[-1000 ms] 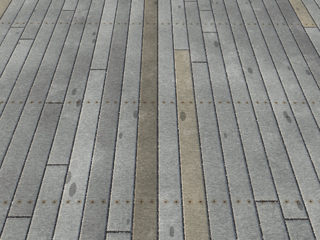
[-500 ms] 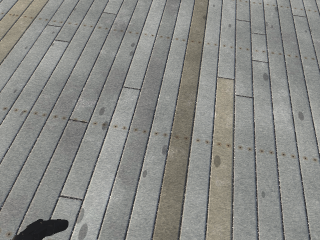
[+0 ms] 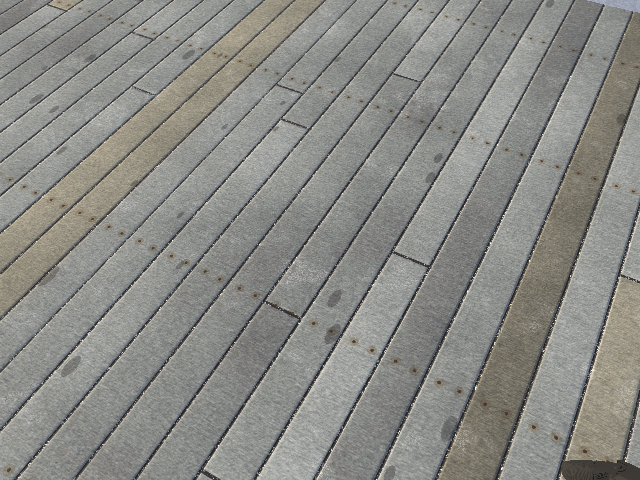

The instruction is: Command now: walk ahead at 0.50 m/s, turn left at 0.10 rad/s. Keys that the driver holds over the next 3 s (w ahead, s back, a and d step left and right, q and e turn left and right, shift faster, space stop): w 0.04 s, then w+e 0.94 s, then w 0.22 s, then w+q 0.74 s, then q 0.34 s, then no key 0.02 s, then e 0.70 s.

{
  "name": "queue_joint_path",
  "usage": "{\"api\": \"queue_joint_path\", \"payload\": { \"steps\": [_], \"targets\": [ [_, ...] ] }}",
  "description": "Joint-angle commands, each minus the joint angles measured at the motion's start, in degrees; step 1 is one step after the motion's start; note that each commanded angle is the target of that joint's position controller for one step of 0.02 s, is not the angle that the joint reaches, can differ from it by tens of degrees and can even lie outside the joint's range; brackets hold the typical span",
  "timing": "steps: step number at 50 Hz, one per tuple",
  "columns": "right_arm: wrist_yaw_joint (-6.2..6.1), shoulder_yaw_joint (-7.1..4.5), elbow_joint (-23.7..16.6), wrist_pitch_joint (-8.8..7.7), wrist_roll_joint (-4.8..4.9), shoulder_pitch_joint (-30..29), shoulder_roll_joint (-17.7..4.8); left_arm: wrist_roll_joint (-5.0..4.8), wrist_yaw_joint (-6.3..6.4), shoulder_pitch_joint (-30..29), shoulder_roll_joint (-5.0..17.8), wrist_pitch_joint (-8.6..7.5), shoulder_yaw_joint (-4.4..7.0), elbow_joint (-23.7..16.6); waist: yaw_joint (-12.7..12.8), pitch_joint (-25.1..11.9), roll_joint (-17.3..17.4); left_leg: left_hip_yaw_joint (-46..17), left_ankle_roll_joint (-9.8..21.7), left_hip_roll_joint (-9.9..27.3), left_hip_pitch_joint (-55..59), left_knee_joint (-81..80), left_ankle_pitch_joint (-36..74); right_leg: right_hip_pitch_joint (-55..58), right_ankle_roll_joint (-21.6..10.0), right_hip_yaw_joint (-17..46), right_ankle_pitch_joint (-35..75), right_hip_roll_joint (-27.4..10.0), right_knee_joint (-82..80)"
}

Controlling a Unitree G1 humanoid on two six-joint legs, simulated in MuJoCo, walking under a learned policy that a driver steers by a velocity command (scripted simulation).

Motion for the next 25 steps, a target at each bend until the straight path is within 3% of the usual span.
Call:
{"api": "queue_joint_path", "payload": {
  "steps": [1, 4, 5, 6, 7, 8, 9, 10, 11, 12, 13, 15, 18, 22, 25],
  "targets": [
    [0.70, -0.55, -5.59, -1.17, 0.48, -6.68, -2.99, -0.48, 0.27, 0.15, 10.25, -0.13, 2.06, -2.11, -0.79, 1.39, -6.77, 1.84, 0.55, -1.72, 3.18, -4.73, 3.18, -1.43, -8.73, 8.06, 16.10, -15.17, -3.79],
    [1.19, -1.26, -6.17, -1.62, 0.40, -6.44, -4.76, -0.73, 0.59, 0.85, 11.27, 0.93, 2.28, -0.95, -2.97, 1.29, -7.25, 1.93, 2.63, -2.97, 7.54, -8.61, -1.55, 1.63, -7.31, 9.41, 22.33, -16.90, 0.42],
    [1.03, -2.04, -5.05, -1.79, 0.17, -2.13, -6.10, -0.85, 0.74, -0.18, 11.84, 1.20, 2.35, -1.01, -6.02, -0.97, -7.17, 2.93, 3.73, -4.21, 14.61, -10.86, -1.52, 0.87, -6.33, 8.40, 29.63, -15.81, 5.23],
    [0.53, -3.43, -2.63, -1.79, -0.21, 5.83, -8.66, -0.64, 0.81, -0.49, 11.15, 1.25, 1.97, -1.29, -9.92, -6.11, -6.21, 3.16, 5.21, -4.38, 26.91, -11.56, -0.72, -2.56, -4.86, 6.53, 33.51, -12.96, 14.29],
    [-0.26, -4.74, -0.90, -1.59, -1.22, 16.51, -12.91, 0.69, 0.82, -1.61, 8.07, 0.94, 0.67, -3.21, -14.40, -14.84, -1.20, -6.86, 8.77, 5.76, 44.24, -9.00, 0.58, -13.78, -2.57, 4.38, 20.58, -9.57, 30.89],
    [-0.30, -5.42, 0.08, -0.91, -1.41, 19.19, -16.74, 0.53, 0.72, 5.79, 1.20, 0.02, -1.37, -4.08, -11.19, -22.86, 14.25, -30.67, 16.63, 19.64, 60.41, -13.85, -9.30, -33.94, 0.82, 2.07, -16.48, -1.01, 50.15],
    [-0.27, -4.09, 0.14, -0.75, -1.07, 19.64, -11.04, -0.83, 0.65, 3.12, 7.29, -0.51, 0.15, -3.09, -13.33, -20.88, 9.01, -35.01, 16.00, 18.67, 56.64, -18.03, -17.71, -39.32, 0.71, 8.52, -19.94, -2.97, 57.44],
    [-0.33, -3.25, 0.35, -0.93, -0.72, 16.10, -8.97, -1.88, 0.57, -1.53, 9.90, -0.70, 1.19, -4.66, -12.63, -12.20, 6.73, -26.51, 13.74, 16.77, 49.69, -19.58, -16.71, -42.39, 0.34, 8.10, -14.98, -5.24, 58.72],
    [-0.24, -2.72, 0.36, -1.16, -0.77, 12.32, -7.45, -1.59, 0.77, -3.91, 9.25, -0.55, 1.20, -5.06, -10.85, -8.08, 4.26, -20.19, 12.51, 14.25, 42.68, -21.38, -12.82, -40.90, 0.61, 6.88, -10.18, -7.49, 57.05],
    [-0.01, -2.29, 0.55, -1.47, -0.95, 9.40, -5.72, -0.84, 0.89, -4.90, 8.56, -0.14, 1.41, -5.17, -9.25, -4.81, 3.78, -15.46, 11.90, 12.26, 37.00, -23.55, -9.21, -39.28, 0.99, 6.74, -6.88, -8.80, 54.61],
    [0.10, -2.09, 0.83, -1.99, -1.35, 7.58, -4.77, -0.71, 0.91, -3.69, 7.49, 0.64, 1.54, -4.79, -7.37, -3.53, 4.70, -11.41, 11.26, 10.82, 32.66, -25.67, -6.38, -35.92, 1.30, 7.17, -4.37, -10.05, 53.29],
    [0.17, -2.37, 1.93, -2.97, -1.41, 6.08, -4.41, -0.87, 0.89, -2.76, 4.90, 2.05, 1.26, -4.55, -5.73, -2.17, 3.66, -6.38, 11.57, 10.22, 28.29, -28.61, -1.50, -33.39, 1.98, 6.98, -2.07, -10.46, 52.05],
    [-0.37, -3.06, 3.82, -3.55, -1.71, 6.37, -5.92, -0.50, 0.87, -6.03, 4.09, 2.99, 1.34, -6.26, -5.38, 0.03, 1.46, -0.29, 11.76, 10.35, 27.86, -30.37, 4.13, -36.96, 2.85, 8.05, 4.19, -10.64, 47.03],
    [-1.18, -3.54, 5.50, -3.07, -1.49, 7.45, -7.88, -0.23, -0.54, -12.24, 3.06, 2.47, 0.77, -8.29, -7.23, 1.67, 0.27, 7.50, 10.23, 8.76, 29.15, -31.20, 6.23, -35.88, 2.43, 5.24, 15.56, -9.75, 33.66],
    [-1.58, -4.03, 7.21, -2.27, -0.84, 10.59, -9.45, -0.11, -1.56, -18.52, 2.49, 2.37, 0.24, -10.97, -9.68, 3.61, -0.95, 10.30, 9.72, 10.16, 33.08, -30.84, 6.87, -36.47, 1.25, 2.40, 16.78, -9.14, 27.11]
  ]
}}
